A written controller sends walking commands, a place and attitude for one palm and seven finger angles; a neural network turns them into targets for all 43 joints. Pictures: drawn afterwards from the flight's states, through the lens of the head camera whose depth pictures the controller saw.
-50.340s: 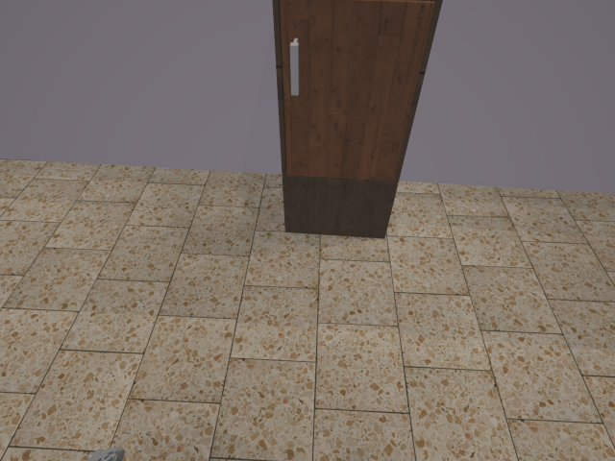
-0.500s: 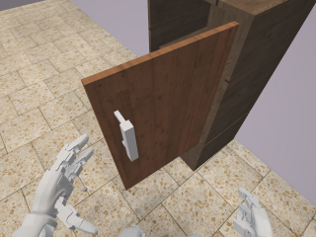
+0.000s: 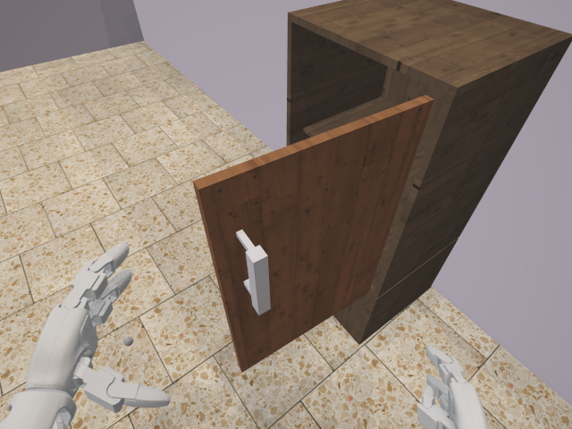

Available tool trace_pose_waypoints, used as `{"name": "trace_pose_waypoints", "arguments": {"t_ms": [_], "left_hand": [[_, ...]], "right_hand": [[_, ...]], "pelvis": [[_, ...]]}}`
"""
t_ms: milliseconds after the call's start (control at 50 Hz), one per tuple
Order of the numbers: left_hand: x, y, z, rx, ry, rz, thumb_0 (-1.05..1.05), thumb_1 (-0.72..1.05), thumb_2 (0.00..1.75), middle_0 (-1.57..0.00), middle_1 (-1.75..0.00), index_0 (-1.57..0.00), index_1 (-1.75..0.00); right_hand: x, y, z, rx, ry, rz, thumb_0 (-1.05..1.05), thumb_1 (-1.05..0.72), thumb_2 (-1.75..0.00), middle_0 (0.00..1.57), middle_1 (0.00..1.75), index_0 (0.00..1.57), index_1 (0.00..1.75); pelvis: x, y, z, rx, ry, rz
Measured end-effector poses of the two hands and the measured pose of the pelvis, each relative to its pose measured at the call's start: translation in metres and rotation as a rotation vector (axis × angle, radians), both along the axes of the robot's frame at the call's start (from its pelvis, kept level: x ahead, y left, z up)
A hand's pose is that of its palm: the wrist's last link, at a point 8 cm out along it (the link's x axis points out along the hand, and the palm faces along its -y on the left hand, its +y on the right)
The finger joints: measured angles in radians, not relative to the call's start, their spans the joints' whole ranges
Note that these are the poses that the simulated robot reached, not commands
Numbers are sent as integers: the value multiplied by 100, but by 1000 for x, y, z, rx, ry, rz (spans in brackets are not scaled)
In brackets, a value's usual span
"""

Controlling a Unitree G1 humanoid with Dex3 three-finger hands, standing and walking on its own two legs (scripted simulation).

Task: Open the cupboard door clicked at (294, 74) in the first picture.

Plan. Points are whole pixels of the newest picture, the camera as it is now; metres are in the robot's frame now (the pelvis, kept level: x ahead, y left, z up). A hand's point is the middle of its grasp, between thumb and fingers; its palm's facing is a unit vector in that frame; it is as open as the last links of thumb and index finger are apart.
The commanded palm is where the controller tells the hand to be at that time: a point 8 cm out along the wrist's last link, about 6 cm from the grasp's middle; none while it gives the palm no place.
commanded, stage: draw the hand back to the body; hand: left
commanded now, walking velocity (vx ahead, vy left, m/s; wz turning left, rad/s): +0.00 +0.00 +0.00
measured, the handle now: (252, 273) +0.33 +0.09 +0.04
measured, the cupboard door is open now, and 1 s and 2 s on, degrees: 87 87 87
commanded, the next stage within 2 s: step back with the hand held close in 0.98 s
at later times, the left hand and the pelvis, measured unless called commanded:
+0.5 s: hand (73, 284) +0.22 +0.25 +0.17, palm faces +0.40 -0.82 -0.41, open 10.3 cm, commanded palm +0.17 +0.29 +0.19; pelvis +0.03 +0.00 +0.04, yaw -1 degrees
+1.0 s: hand (76, 278) +0.22 +0.24 +0.18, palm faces +0.43 -0.81 -0.40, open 7.4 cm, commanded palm +0.17 +0.28 +0.20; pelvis +0.02 -0.02 +0.04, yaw -1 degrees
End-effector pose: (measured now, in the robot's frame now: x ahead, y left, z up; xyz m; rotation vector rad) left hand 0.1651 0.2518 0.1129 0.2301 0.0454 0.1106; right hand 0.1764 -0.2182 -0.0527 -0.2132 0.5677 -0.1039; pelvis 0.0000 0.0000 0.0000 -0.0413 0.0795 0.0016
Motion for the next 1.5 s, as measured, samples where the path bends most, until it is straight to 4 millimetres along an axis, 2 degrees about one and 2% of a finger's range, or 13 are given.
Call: {"name": "trace_pose_waypoints", "arguments": {"t_ms": [100,220,440,640,740,880,1120,1240,1360,1500], "left_hand": [[-6,11,13,92,25,164,-1,-25,41,-16,-30,-17,-30],[-5,24,31,153,9,249,0,-6,49,-17,-30,-18,-30],[10,32,66,210,-76,281,0,32,65,-19,-30,-19,-30],[14,36,94,260,-162,316,1,66,80,-20,-30,-21,-30],[13,33,94,250,-162,324,1,79,86,-21,-30,-21,-30],[12,24,84,227,-129,311,2,87,89,-21,-30,-21,-30],[7,20,92,239,-160,307,2,89,90,-21,-30,-21,-30],[8,24,105,315,-209,268,2,89,90,-21,-30,-21,-30],[5,25,94,335,-134,207,2,89,90,-21,-30,-21,-30],[-14,34,93,352,-146,181,2,89,90,-21,-30,-22,-30]], "right_hand": [[1,4,6,0,34,-2,1,-91,-90,20,30,20,30],[4,6,7,-5,77,17,1,-91,-90,20,30,20,30],[20,-1,13,5,89,18,1,-91,-90,20,30,20,30],[28,-11,14,11,100,14,1,-91,-90,20,30,20,30],[28,-17,13,16,112,9,1,-91,-90,20,30,20,30],[22,-25,12,7,122,-6,1,-91,-90,20,30,20,30],[13,-31,12,12,115,-18,1,-91,-90,20,30,20,30],[7,-34,14,8,131,-47,1,-91,-90,20,30,20,30],[-10,-40,15,-7,160,-113,1,-91,-90,20,30,20,30],[-38,-38,16,-35,183,-147,1,-91,-90,20,30,20,30]], "pelvis": [[5,1,13,9,-34,-2],[11,2,24,17,-73,-2],[24,-1,35,28,-113,-15],[28,-10,38,31,-126,-19],[27,-14,39,32,-130,-21],[25,-20,39,31,-136,-22],[19,-24,40,31,-148,-23],[12,-22,40,22,-100,-23],[0,-13,39,26,-70,-36],[-22,-4,37,26,-68,-41]]}}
